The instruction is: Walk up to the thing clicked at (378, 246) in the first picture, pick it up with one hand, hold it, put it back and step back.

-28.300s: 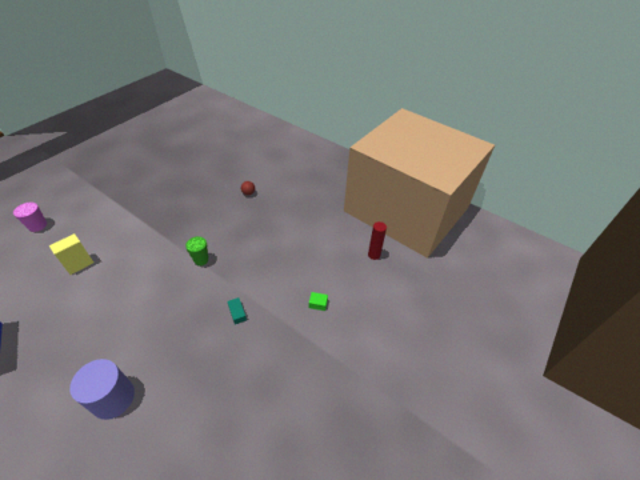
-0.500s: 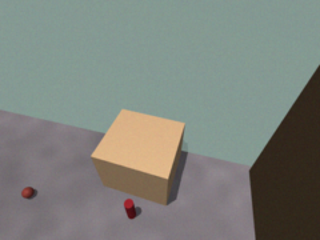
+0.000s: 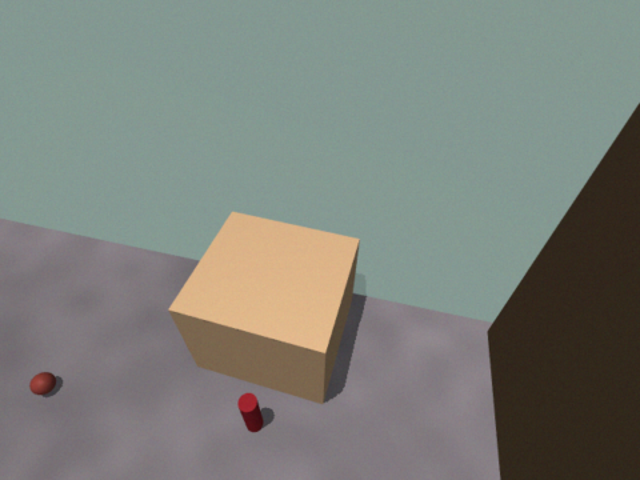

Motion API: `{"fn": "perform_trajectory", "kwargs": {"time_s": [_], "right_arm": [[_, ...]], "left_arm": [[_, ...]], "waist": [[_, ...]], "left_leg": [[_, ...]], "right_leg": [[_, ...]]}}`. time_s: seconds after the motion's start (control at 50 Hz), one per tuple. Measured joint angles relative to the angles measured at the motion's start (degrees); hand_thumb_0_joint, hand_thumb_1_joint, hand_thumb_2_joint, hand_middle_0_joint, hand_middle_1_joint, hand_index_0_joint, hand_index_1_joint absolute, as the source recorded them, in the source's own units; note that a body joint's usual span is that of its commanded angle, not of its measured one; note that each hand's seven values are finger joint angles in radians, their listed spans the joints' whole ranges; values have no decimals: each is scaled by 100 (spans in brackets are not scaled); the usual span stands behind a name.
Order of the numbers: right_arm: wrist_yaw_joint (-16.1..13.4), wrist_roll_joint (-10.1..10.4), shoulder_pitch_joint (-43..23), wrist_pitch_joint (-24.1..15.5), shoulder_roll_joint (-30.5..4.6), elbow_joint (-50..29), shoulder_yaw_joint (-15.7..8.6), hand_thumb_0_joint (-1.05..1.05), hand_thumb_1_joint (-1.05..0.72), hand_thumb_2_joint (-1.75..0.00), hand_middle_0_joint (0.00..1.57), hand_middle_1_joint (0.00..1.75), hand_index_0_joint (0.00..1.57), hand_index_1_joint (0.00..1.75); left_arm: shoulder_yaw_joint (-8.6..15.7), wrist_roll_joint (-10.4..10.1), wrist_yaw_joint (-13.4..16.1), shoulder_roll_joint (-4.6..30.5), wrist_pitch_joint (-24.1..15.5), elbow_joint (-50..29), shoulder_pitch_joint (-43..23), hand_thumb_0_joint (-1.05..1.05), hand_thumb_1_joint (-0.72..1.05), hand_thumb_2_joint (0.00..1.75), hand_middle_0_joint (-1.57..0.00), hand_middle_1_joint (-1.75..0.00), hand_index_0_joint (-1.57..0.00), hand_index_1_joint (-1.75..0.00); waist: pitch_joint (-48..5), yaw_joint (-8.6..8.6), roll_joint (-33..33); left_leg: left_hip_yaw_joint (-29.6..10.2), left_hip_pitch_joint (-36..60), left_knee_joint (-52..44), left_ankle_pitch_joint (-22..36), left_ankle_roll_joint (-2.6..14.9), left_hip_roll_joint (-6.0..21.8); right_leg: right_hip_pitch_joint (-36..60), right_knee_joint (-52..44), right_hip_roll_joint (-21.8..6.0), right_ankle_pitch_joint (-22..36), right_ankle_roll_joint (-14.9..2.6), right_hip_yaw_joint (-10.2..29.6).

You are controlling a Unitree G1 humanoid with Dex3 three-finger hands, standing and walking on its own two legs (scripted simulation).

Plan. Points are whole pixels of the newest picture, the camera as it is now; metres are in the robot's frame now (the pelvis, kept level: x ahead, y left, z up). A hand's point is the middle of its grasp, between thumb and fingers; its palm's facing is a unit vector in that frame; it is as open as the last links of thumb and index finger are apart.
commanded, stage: stand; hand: left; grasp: from the side
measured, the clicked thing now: (251, 413) +0.43 +0.21 -0.69
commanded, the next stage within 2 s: step back in 0.92 s
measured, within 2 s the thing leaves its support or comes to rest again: neither
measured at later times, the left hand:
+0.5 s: hand out of the picture +0.11 +0.25 -0.15, palm faces -0.02 -0.94 -0.34, open 7.4 cm
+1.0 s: hand out of the picture +0.10 +0.25 -0.15, palm faces +0.00 -0.94 -0.35, open 7.4 cm
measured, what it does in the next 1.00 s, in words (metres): stands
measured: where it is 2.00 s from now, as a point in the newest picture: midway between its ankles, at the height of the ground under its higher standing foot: outside the picture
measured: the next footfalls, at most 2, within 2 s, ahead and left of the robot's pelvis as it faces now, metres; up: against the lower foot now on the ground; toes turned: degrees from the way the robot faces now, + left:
right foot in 1.56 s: -0.10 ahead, -0.10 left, +0.00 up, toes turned -1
left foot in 1.90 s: -0.15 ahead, +0.14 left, +0.00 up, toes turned -3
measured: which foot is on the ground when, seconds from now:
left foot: down 0.00-1.00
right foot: down 0.00-1.00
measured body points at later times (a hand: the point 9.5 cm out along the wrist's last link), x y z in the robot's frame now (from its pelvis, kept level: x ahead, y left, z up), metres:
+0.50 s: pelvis +0.03 +0.00 +0.00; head +0.04 +0.00 +0.45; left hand +0.11 +0.30 -0.13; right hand +0.10 -0.29 -0.14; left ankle +0.03 +0.13 -0.74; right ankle +0.02 -0.14 -0.74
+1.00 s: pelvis +0.01 +0.00 +0.00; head +0.04 -0.01 +0.45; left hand +0.10 +0.30 -0.13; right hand +0.09 -0.31 -0.14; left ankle +0.03 +0.13 -0.74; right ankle +0.02 -0.14 -0.74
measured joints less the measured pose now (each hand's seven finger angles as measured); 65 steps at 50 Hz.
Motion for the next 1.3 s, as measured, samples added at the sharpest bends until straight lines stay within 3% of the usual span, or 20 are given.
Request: {"fn": "perform_trajectory", "kwargs": {"time_s": [0.94, 1.08, 1.16, 1.2, 1.22, 1.26, 1.3], "right_arm": [[12, 26, -354, -28, -43, 24, -8, 0, -90, -90, 20, 30, 21, 30], [72, 124, -465, 146, -275, -436, -155, 0, -90, -90, 20, 30, 21, 30], [103, 99, -335, 238, -422, -678, -254, 0, -90, -90, 20, 30, 21, 30], [104, 74, -207, 217, -443, -774, -286, 0, -90, -90, 20, 30, 21, 30], [100, 48, -186, 200, -406, -792, -286, 0, -90, -90, 20, 30, 20, 30], [102, -8, -138, 179, -328, -850, -257, 0, -90, -90, 20, 30, 20, 30], [62, -49, -93, 178, -243, -909, -221, 0, -90, -90, 20, 30, 21, 30]], "left_arm": [[66, -56, -28, 49, 18, -95, -201, 1, 90, 90, -21, -30, -20, -30], [274, -116, -15, 196, 164, -590, -326, 1, 90, 90, -21, -30, -20, -30], [305, -32, -6, 285, 298, -877, -404, 1, 90, 90, -21, -30, -20, -30], [310, -39, 10, 364, 359, -1009, -485, 1, 90, 90, -21, -30, -20, -30], [330, -57, 36, 414, 384, -1070, -565, 1, 90, 90, -21, -30, -20, -30], [365, -58, 106, 463, 412, -1178, -684, 1, 90, 90, -21, -30, -20, -30], [357, -90, 146, 496, 411, -1264, -728, 1, 90, 90, -21, -30, -20, -30]], "waist": [[-71, -17, -14], [386, -72, 74], [478, -73, -3], [465, -110, -80], [532, -93, -166], [654, -129, -205], [705, -152, -243]], "left_leg": [[50, 300, -343, -25, -47, 49], [-34, -577, 781, -342, 87, 83], [-86, -843, 1685, -888, 313, -167], [-67, -815, 1633, -1036, 283, -233], [-25, -863, 1686, -1069, 293, -270], [-58, -950, 1702, -952, 333, -247], [-79, -976, 1535, -763, 350, -224]], "right_leg": [[260, -307, 51, -25, -33, 32], [-440, 480, 84, -201, -69, -4], [-859, 1079, -49, -392, 3, 91], [-1140, 1472, -114, -534, -45, 126], [-1297, 1800, -46, -903, -141, 322], [-1589, 2757, 380, -1750, -266, 779], [-1813, 3672, 712, -1985, -330, 1006]]}}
